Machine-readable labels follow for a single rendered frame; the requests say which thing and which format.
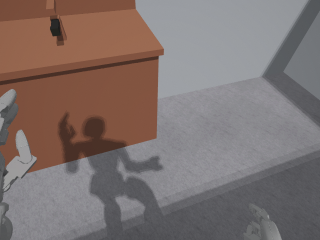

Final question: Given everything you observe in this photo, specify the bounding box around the right robot hand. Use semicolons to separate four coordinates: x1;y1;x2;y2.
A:
243;203;282;240

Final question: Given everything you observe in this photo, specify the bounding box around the counter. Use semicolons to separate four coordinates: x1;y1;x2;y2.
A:
0;0;164;173

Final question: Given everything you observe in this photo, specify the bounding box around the tap lever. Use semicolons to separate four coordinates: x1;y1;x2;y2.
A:
50;19;61;37

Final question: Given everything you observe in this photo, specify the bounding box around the robot left forearm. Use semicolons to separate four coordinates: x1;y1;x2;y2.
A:
0;202;13;240

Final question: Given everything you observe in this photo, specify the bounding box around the left robot hand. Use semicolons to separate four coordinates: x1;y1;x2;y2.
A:
0;89;37;203

